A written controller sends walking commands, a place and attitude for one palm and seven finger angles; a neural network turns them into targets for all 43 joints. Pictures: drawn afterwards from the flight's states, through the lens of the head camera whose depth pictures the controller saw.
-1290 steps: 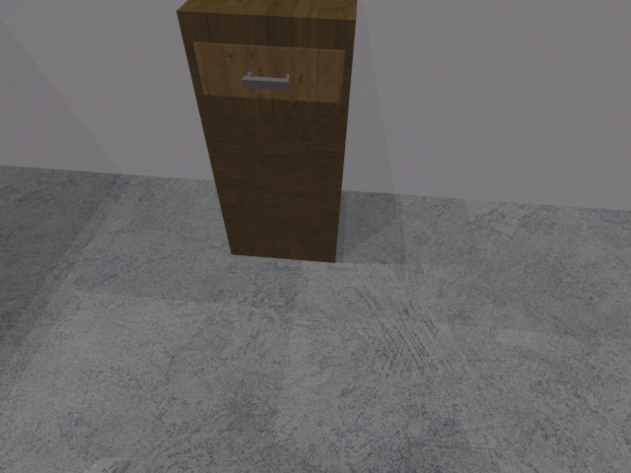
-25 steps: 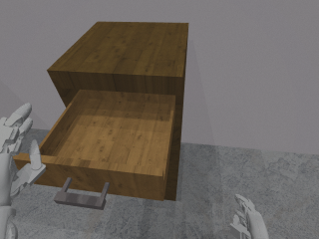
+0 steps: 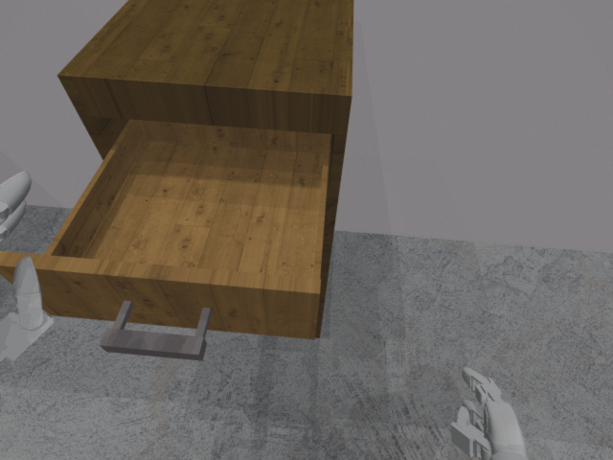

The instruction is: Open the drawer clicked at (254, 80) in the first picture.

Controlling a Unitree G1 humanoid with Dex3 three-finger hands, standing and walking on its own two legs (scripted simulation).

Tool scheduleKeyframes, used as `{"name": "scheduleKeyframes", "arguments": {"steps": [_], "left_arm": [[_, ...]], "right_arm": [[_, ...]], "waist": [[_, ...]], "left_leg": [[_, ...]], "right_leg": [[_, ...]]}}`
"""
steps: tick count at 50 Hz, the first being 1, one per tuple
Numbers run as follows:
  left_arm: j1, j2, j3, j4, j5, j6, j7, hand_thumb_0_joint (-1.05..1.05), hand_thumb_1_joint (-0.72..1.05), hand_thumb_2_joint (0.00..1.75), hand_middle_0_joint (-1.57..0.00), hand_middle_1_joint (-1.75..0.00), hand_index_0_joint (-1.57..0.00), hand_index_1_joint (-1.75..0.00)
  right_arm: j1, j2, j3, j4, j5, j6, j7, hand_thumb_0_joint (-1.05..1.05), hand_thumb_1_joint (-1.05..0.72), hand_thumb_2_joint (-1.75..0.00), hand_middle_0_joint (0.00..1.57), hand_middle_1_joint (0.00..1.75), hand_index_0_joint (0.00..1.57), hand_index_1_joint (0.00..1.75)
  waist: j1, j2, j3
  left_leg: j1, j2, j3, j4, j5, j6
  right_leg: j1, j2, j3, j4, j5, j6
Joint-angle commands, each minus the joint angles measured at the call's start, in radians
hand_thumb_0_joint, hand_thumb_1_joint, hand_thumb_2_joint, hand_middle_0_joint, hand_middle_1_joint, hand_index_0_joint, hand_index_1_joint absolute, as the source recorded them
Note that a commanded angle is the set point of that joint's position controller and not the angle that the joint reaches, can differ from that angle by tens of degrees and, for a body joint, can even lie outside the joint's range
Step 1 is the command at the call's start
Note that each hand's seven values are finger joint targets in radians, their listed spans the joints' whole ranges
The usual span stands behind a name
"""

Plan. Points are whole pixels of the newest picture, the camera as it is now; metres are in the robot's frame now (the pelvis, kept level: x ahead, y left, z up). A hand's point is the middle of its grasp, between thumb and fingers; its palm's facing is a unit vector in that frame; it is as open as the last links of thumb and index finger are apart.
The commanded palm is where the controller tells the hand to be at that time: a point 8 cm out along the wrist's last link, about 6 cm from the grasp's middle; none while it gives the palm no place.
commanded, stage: step back with the hand held close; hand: left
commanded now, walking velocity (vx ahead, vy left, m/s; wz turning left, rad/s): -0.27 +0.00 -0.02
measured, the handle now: (160, 328) +0.27 +0.21 +0.02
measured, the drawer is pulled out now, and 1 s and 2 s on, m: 0.29 0.29 0.29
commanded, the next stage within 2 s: stop stepping back and stand still in 0.88 s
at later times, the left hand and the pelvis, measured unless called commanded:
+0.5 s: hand out of the picture +0.16 +0.26 +0.21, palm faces +0.40 -0.78 -0.48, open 7.4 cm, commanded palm +0.09 +0.30 +0.21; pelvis -0.04 +0.02 +0.00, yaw +0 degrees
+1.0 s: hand out of the picture +0.08 +0.21 +0.18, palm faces +0.26 -0.81 -0.53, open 7.4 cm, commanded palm -0.01 +0.26 +0.21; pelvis -0.15 -0.02 +0.01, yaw -1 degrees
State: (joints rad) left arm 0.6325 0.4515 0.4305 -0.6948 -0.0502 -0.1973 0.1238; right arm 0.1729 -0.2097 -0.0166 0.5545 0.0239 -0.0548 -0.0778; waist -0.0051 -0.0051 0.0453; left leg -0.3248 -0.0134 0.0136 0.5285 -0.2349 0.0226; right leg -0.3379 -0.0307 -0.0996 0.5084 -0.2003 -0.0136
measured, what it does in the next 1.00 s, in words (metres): walks backwards: right foot, then left foot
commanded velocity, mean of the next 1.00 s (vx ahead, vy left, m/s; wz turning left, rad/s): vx -0.34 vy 0.00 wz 0.00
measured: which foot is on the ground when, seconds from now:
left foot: down 0.00-0.70, up 0.72-0.86, down 0.88-1.00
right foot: down 0.00-0.34, up 0.36-0.64, down 0.66-0.88, up 0.90-1.00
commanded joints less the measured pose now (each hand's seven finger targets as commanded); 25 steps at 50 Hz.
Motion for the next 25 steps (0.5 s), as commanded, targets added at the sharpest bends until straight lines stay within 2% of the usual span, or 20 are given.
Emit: {"name": "scheduleKeyframes", "arguments": {"steps": [1, 4, 5, 7, 10, 11, 13, 14, 15, 16, 17, 18, 19, 20, 21, 22, 24, 25], "left_arm": [[-0.015, 0.124, 0.124, -0.202, 0.000, -0.073, 0.036, 0.00, 0.90, 0.90, -0.20, -0.30, -0.20, -0.30], [-0.029, 0.127, 0.130, -0.204, 0.005, -0.081, 0.041, 0.00, 0.90, 0.90, -0.20, -0.30, -0.20, -0.30], [-0.038, 0.141, 0.141, -0.216, 0.010, -0.084, 0.044, 0.00, 0.90, 0.90, -0.20, -0.30, -0.20, -0.30], [-0.056, 0.131, 0.128, -0.221, 0.012, -0.090, 0.046, 0.00, 0.90, 0.90, -0.20, -0.30, -0.20, -0.30], [-0.085, 0.146, 0.134, -0.227, 0.013, -0.094, 0.056, 0.00, 0.90, 0.90, -0.20, -0.30, -0.20, -0.30], [-0.084, 0.135, 0.125, -0.221, 0.009, -0.092, 0.058, 0.00, 0.90, 0.90, -0.20, -0.30, -0.20, -0.30], [-0.091, 0.131, 0.122, -0.230, 0.007, -0.087, 0.061, 0.00, 0.90, 0.90, -0.20, -0.30, -0.20, -0.30], [-0.087, 0.135, 0.129, -0.236, 0.008, -0.087, 0.062, 0.00, 0.90, 0.90, -0.20, -0.30, -0.20, -0.30], [-0.090, 0.150, 0.143, -0.255, 0.010, -0.088, 0.064, 0.00, 0.90, 0.90, -0.20, -0.30, -0.20, -0.30], [-0.077, 0.140, 0.139, -0.267, 0.011, -0.093, 0.064, 0.00, 0.90, 0.90, -0.20, -0.30, -0.20, -0.30], [-0.078, 0.139, 0.145, -0.294, 0.016, -0.099, 0.062, 0.00, 0.90, 0.90, -0.20, -0.30, -0.20, -0.30], [-0.090, 0.151, 0.163, -0.292, 0.027, -0.106, 0.060, 0.00, 0.90, 0.90, -0.20, -0.30, -0.20, -0.30], [-0.113, 0.158, 0.169, -0.294, 0.034, -0.110, 0.060, 0.00, 0.90, 0.90, -0.20, -0.30, -0.20, -0.30], [-0.116, 0.177, 0.185, -0.292, 0.031, -0.113, 0.068, 0.00, 0.90, 0.90, -0.20, -0.30, -0.20, -0.30], [-0.098, 0.155, 0.169, -0.281, 0.024, -0.112, 0.066, 0.00, 0.90, 0.90, -0.20, -0.30, -0.20, -0.30], [-0.077, 0.133, 0.155, -0.261, 0.022, -0.108, 0.060, 0.00, 0.90, 0.90, -0.20, -0.30, -0.20, -0.30], [-0.052, 0.120, 0.146, -0.229, 0.013, -0.096, 0.047, 0.00, 0.90, 0.90, -0.20, -0.30, -0.20, -0.30], [-0.044, 0.115, 0.140, -0.221, 0.011, -0.089, 0.044, 0.00, 0.90, 0.90, -0.20, -0.30, -0.20, -0.30]], "right_arm": [[-0.088, -0.126, -0.041, -0.166, -0.002, -0.074, -0.004, 0.00, -0.90, -0.90, 0.20, 0.30, 0.20, 0.30], [-0.078, -0.128, -0.039, -0.173, -0.001, -0.087, 0.000, 0.00, -0.90, -0.90, 0.20, 0.30, 0.20, 0.30], [-0.081, -0.131, -0.039, -0.172, -0.003, -0.091, -0.001, 0.00, -0.90, -0.90, 0.20, 0.30, 0.20, 0.30], [-0.069, -0.126, -0.036, -0.171, -0.003, -0.099, 0.002, 0.00, -0.90, -0.90, 0.20, 0.30, 0.20, 0.30], [-0.047, -0.130, -0.040, -0.148, -0.003, -0.104, 0.000, 0.00, -0.90, -0.90, 0.20, 0.30, 0.20, 0.30], [-0.042, -0.122, -0.037, -0.138, -0.005, -0.104, -0.001, 0.00, -0.90, -0.90, 0.20, 0.30, 0.20, 0.30], [-0.049, -0.120, -0.033, -0.129, -0.009, -0.104, -0.001, 0.00, -0.90, -0.90, 0.20, 0.30, 0.20, 0.30], [-0.055, -0.118, -0.031, -0.129, -0.011, -0.106, -0.002, 0.00, -0.90, -0.90, 0.20, 0.30, 0.20, 0.30], [-0.061, -0.126, -0.033, -0.135, -0.011, -0.108, -0.006, 0.00, -0.90, -0.90, 0.20, 0.30, 0.20, 0.30], [-0.063, -0.125, -0.027, -0.146, -0.013, -0.111, -0.008, 0.00, -0.90, -0.90, 0.20, 0.30, 0.20, 0.30], [-0.077, -0.130, -0.024, -0.166, -0.016, -0.119, -0.007, 0.00, -0.90, -0.90, 0.20, 0.30, 0.20, 0.30], [-0.078, -0.117, -0.028, -0.168, -0.021, -0.127, -0.004, 0.00, -0.90, -0.90, 0.20, 0.30, 0.20, 0.30], [-0.070, -0.112, -0.031, -0.162, -0.029, -0.132, -0.001, 0.00, -0.90, -0.90, 0.20, 0.30, 0.20, 0.30], [-0.067, -0.104, -0.037, -0.151, -0.028, -0.136, -0.003, 0.00, -0.90, -0.90, 0.20, 0.30, 0.20, 0.30], [-0.058, -0.101, -0.038, -0.140, -0.031, -0.143, 0.004, 0.00, -0.90, -0.90, 0.20, 0.30, 0.20, 0.30], [-0.052, -0.108, -0.042, -0.125, -0.028, -0.151, 0.012, 0.00, -0.90, -0.90, 0.20, 0.30, 0.20, 0.30], [-0.048, -0.111, -0.041, -0.107, -0.017, -0.155, 0.023, 0.00, -0.90, -0.90, 0.20, 0.30, 0.20, 0.30], [-0.055, -0.115, -0.039, -0.107, -0.020, -0.156, 0.025, 0.00, -0.90, -0.90, 0.20, 0.30, 0.20, 0.30]], "waist": [[0.006, 0.094, -0.145], [0.005, 0.079, -0.129], [0.004, 0.086, -0.125], [0.000, 0.052, -0.115], [-0.008, -0.021, -0.119], [-0.010, -0.059, -0.128], [-0.008, -0.064, -0.140], [-0.007, -0.036, -0.141], [-0.008, 0.024, -0.138], [-0.005, 0.125, -0.127], [-0.001, 0.248, -0.129], [-0.003, 0.286, -0.135], [-0.008, 0.274, -0.110], [-0.007, 0.242, -0.121], [-0.001, 0.175, -0.139], [0.009, 0.146, -0.161], [0.011, 0.146, -0.208], [0.010, 0.185, -0.211]], "left_leg": [[-0.086, 0.143, -0.151, -0.138, -0.009, 0.033], [-0.165, 0.147, -0.163, -0.151, -0.137, 0.040], [-0.167, 0.143, -0.164, -0.152, -0.166, 0.041], [-0.165, 0.129, -0.151, -0.112, -0.226, 0.040], [-0.027, 0.072, -0.103, 0.061, -0.228, 0.014], [0.024, 0.058, -0.084, 0.119, -0.211, 0.007], [0.077, 0.051, -0.067, 0.142, -0.173, 0.003], [0.073, 0.066, -0.085, 0.098, -0.170, 0.007], [0.050, 0.102, -0.138, 0.010, -0.174, 0.016], [-0.031, 0.165, -0.217, -0.113, -0.206, 0.037], [-0.183, 0.262, -0.338, -0.269, -0.207, 0.071], [-0.270, 0.317, -0.384, -0.345, -0.267, 0.092], [-0.302, 0.339, -0.395, -0.365, -0.277, 0.109], [-0.203, 0.335, -0.384, -0.307, -0.104, 0.122], [-0.100, 0.324, -0.336, -0.229, 0.120, 0.126], [0.006, 0.306, -0.286, -0.174, 0.293, 0.120], [0.129, 0.281, -0.237, -0.141, 0.414, 0.106], [0.159, 0.275, -0.221, -0.137, 0.466, 0.100]], "right_leg": [[0.128, -0.081, 0.104, -0.025, 0.025, -0.008], [0.147, -0.080, 0.118, -0.010, -0.027, -0.005], [0.131, -0.080, 0.129, -0.022, -0.048, -0.009], [0.091, -0.098, 0.152, -0.053, -0.103, -0.011], [-0.079, -0.171, 0.209, -0.167, -0.207, -0.053], [-0.125, -0.199, 0.212, -0.188, -0.224, -0.066], [-0.153, -0.223, 0.189, -0.185, -0.190, -0.076], [-0.147, -0.207, 0.166, -0.149, -0.169, -0.067], [-0.131, -0.164, 0.139, -0.083, -0.155, -0.050], [-0.072, -0.096, 0.104, 0.022, -0.162, -0.017], [0.054, -0.014, 0.064, 0.207, -0.164, 0.015], [0.109, 0.015, 0.083, 0.382, -0.239, 0.020], [0.087, 0.021, 0.111, 0.512, -0.276, 0.020], [0.001, 0.012, 0.132, 0.538, -0.288, 0.015], [-0.048, 0.011, 0.136, 0.502, -0.303, 0.014], [-0.081, 0.010, 0.116, 0.444, -0.299, 0.018], [-0.074, 0.016, 0.078, 0.325, -0.270, 0.027], [-0.064, 0.020, 0.067, 0.277, -0.257, 0.027]]}}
